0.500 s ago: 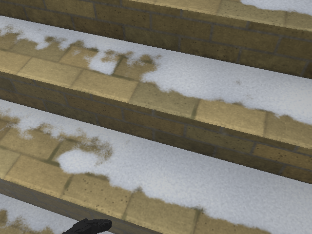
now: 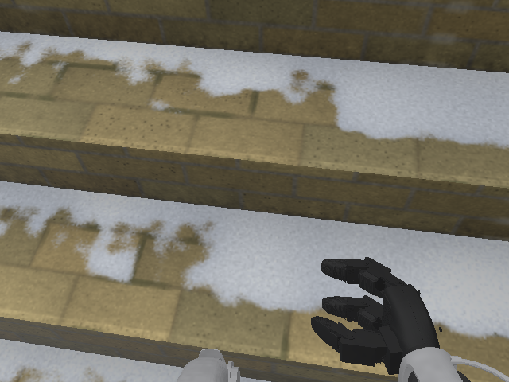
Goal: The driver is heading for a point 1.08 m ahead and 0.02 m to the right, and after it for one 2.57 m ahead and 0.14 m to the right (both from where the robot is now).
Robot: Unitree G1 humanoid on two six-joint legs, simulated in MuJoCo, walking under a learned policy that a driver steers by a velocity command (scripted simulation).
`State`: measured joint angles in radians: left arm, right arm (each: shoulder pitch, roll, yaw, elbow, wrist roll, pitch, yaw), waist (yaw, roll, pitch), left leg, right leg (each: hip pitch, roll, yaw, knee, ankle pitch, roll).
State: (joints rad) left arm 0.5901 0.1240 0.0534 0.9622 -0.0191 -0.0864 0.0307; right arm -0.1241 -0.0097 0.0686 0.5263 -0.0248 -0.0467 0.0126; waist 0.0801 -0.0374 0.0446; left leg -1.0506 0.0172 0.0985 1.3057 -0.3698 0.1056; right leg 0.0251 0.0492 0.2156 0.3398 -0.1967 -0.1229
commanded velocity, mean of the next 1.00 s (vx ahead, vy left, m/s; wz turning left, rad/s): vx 0.50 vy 0.00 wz -0.12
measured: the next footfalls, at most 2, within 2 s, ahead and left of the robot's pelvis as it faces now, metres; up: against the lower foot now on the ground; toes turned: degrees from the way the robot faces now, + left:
right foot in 0.50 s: +0.47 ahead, -0.23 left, +0.36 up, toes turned -17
left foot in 1.08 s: +0.80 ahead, -0.11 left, +0.54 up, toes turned +3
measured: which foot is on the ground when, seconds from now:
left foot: down 0.00-0.52, up 0.54-1.00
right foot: down 0.00-0.00, up 0.02-0.48, down 0.50-1.00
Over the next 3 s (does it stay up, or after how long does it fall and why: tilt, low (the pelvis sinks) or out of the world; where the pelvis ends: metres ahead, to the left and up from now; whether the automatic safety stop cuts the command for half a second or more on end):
stays up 1.36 -0.08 0.87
